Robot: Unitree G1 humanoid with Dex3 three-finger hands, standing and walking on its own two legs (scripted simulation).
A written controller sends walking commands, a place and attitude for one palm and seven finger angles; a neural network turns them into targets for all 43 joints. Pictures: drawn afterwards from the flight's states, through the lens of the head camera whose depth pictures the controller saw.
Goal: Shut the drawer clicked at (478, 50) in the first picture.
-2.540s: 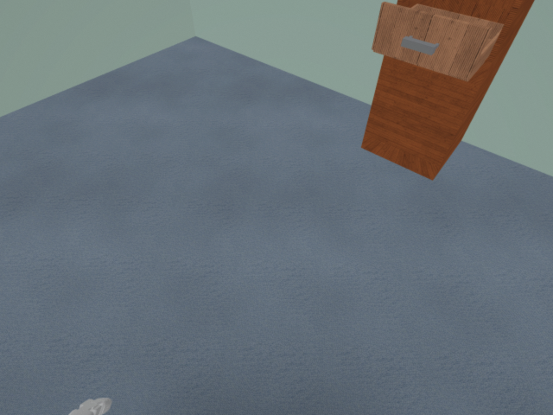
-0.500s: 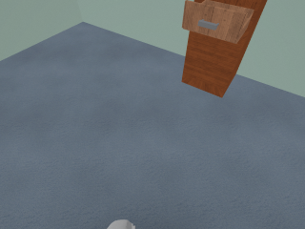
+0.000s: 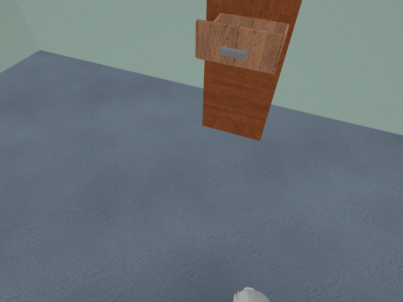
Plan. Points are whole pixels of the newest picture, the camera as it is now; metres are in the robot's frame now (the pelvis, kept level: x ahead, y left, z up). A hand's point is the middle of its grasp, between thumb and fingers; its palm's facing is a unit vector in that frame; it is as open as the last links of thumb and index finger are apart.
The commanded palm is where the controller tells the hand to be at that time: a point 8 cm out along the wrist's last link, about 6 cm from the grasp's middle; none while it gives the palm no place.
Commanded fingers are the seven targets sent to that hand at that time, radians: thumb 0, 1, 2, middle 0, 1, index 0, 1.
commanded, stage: walk to a spot facing it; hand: left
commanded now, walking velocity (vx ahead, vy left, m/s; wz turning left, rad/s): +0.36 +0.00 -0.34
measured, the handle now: (234, 50) +1.10 -0.07 -0.04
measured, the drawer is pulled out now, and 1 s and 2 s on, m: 0.22 0.22 0.22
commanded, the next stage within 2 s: take the last steps up to it in 0.64 s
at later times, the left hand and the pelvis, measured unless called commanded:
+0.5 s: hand (148, 251) +0.27 +0.16 -0.17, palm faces -0.08 -0.97 -0.22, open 7.2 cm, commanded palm none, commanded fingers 0.00 0.90 0.90 -0.20 -0.30 -0.20 -0.30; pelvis +0.22 -0.04 +0.00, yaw -7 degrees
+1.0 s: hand (175, 166) +0.54 +0.12 -0.17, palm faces -0.28 -0.94 -0.19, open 7.3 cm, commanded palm none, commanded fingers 0.00 0.90 0.90 -0.20 -0.30 -0.20 -0.30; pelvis +0.41 -0.03 +0.00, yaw -17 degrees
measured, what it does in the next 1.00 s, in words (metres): walks ahead, turning right: right foot, then left foot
